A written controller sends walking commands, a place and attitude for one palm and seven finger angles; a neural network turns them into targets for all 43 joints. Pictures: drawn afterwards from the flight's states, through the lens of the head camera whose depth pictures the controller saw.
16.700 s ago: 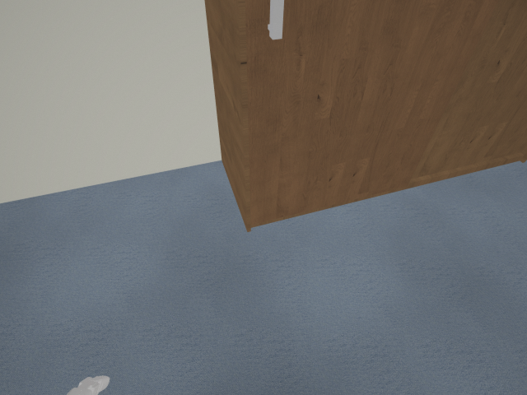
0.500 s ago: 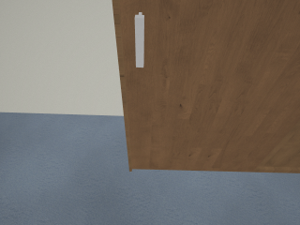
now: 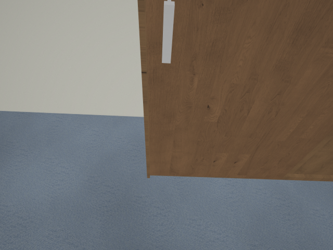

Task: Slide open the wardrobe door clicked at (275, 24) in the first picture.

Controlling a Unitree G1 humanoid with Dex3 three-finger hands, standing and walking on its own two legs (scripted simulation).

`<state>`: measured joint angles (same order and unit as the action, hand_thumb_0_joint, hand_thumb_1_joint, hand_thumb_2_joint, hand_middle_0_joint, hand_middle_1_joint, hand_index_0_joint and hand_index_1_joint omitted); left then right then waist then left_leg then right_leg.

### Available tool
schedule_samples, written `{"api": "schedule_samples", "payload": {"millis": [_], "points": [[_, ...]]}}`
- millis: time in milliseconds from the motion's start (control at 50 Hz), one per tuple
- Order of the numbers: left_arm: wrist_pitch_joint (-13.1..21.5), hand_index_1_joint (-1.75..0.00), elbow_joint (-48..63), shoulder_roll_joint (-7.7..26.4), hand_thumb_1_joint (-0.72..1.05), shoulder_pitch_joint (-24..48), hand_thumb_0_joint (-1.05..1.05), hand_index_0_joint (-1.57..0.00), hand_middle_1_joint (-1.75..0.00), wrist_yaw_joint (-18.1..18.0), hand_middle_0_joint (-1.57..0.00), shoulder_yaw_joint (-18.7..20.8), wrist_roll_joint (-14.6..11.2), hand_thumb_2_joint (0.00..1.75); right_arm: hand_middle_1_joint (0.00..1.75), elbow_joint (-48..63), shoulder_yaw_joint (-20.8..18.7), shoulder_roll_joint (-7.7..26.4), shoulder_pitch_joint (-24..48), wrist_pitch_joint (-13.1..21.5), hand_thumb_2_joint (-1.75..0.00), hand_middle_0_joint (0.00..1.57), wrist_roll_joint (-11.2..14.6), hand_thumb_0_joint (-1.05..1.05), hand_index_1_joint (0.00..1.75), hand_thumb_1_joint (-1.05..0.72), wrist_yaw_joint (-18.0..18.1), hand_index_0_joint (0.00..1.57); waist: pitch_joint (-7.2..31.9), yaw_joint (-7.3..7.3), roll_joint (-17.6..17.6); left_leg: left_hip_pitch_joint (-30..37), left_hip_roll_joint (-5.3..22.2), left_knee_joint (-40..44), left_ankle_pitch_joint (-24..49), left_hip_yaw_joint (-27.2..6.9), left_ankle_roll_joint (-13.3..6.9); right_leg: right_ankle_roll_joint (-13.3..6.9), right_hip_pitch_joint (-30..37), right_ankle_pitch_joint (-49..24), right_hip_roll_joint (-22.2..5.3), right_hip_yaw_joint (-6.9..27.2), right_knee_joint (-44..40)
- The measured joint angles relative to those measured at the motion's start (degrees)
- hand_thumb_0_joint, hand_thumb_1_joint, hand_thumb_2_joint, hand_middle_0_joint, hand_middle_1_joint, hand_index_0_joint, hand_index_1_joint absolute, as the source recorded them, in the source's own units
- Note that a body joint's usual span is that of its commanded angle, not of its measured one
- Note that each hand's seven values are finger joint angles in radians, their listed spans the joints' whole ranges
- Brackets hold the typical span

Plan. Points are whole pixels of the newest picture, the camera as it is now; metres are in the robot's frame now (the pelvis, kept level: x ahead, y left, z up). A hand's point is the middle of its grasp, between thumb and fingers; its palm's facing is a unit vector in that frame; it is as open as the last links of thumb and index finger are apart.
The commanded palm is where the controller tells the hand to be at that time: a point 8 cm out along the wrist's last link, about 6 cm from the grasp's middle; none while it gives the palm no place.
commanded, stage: look again from close up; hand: left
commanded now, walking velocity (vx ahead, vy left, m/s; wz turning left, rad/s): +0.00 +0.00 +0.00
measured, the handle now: (167, 31) +0.64 +0.05 +0.22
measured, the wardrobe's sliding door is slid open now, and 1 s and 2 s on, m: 0.00 0.00 0.00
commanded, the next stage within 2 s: none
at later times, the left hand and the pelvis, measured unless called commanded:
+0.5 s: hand out of the picture -0.06 +0.13 -0.18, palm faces +0.05 -0.99 -0.14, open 7.4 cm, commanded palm none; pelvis -0.01 -0.02 +0.00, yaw +0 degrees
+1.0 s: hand out of the picture -0.03 +0.10 -0.18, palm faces +0.05 -0.99 -0.14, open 7.4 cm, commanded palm none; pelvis +0.01 -0.04 +0.00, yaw +0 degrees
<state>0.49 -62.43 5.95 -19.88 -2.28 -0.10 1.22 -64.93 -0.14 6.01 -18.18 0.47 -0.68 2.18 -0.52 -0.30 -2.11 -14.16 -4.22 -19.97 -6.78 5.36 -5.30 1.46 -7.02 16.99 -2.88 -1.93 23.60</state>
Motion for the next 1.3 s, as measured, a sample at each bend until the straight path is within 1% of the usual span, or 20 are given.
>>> {"api": "schedule_samples", "payload": {"millis": [160, 280, 620, 960, 1300], "points": [[0.17, -0.3, -0.82, 1.08, 0.91, -1.5, 0.0, -0.19, -0.3, -0.23, -0.19, 0.2, 0.03, 0.9, 0.3, 0.03, -0.14, 1.11, 0.34, 0.12, -0.9, 0.2, -0.01, 0.01, 0.3, -0.92, -0.23, 0.2, 0.85, 0.13, 0.86, 0.83, 0.26, 0.61, 0.4, 0.01, 0.2, -0.07, 0.81, -0.43, 0.28, 0.05, -0.68], [0.23, -0.3, -1.25, 1.02, 0.91, -2.72, 0.0, -0.19, -0.3, -0.22, -0.19, -0.14, -0.03, 0.9, 0.3, 0.21, 0.05, 1.49, 0.46, 0.01, -0.9, 0.2, 0.05, 0.01, 0.3, -0.92, -0.42, 0.2, 0.91, 0.03, 1.03, 0.99, 0.74, 0.38, 0.4, -0.07, 0.58, -0.44, 1.1, -0.6, 0.76, 0.01, -0.8], [0.69, -0.3, -1.5, -0.95, 0.91, -3.53, 0.0, -0.19, -0.3, -0.15, -0.2, -0.85, -0.22, 0.9, 0.3, -0.13, 0.51, 0.53, -0.3, -0.17, -0.9, 0.2, 0.12, 0.0, 0.3, -0.91, -0.55, 0.2, 0.26, 0.04, 1.44, 0.17, 1.99, -0.89, 0.08, -0.68, 1.82, -1.72, 0.63, -0.37, 2.03, -0.48, -0.18], [1.09, -0.3, -0.86, -1.04, 0.91, -2.39, 0.0, -0.19, -0.3, -0.37, -0.19, -0.66, -0.41, 0.9, 0.3, -0.5, 0.82, -0.26, -0.75, 0.1, -0.9, 0.2, 0.02, 0.0, 0.3, -0.91, -0.33, 0.2, 0.0, 0.15, 1.51, -0.03, 3.05, -2.73, -1.64, -1.2, 3.07, -2.92, 1.22, 0.7, 3.12, -0.82, 0.05], [1.19, -0.3, -0.84, -0.75, 0.91, -2.02, 0.0, -0.19, -0.3, -0.48, -0.19, -0.52, -0.46, 0.9, 0.3, -0.8, 0.96, 0.74, 0.2, 0.43, -0.9, 0.2, -0.01, 0.01, 0.3, -0.92, 0.13, 0.2, -0.17, -0.23, 1.28, 0.92, 3.55, -3.49, -3.39, -1.64, 3.95, -3.65, 3.06, 1.66, 3.72, -1.1, -0.99]]}}
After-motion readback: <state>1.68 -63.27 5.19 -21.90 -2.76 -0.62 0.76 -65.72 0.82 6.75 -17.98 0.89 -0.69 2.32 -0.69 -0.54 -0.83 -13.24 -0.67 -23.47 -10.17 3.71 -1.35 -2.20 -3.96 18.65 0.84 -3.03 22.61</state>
